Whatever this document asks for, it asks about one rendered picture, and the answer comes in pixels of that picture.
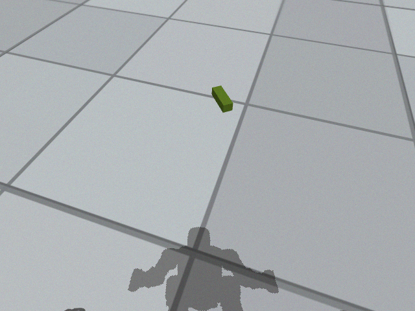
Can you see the carton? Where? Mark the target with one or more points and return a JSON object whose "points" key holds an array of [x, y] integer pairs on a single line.
{"points": [[222, 99]]}

